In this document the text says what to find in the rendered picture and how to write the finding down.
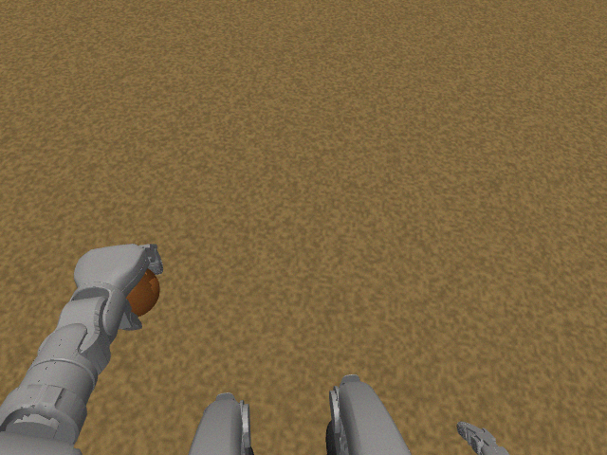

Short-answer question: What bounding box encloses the left robot arm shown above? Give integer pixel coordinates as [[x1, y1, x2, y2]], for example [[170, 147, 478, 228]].
[[0, 282, 126, 455]]

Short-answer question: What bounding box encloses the left robot hand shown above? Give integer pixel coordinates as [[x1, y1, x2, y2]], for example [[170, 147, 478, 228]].
[[74, 244, 163, 331]]

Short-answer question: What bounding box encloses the right robot hand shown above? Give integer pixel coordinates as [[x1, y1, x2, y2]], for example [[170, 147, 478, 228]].
[[457, 422, 509, 455]]

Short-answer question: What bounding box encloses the ball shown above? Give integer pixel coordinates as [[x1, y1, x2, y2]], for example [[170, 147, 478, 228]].
[[126, 268, 160, 317]]

